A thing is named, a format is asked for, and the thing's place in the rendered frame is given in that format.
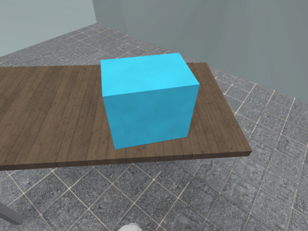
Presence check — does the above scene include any carton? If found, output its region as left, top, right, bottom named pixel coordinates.
left=101, top=53, right=200, bottom=149

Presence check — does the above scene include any table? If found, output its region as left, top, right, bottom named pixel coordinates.
left=0, top=63, right=252, bottom=225

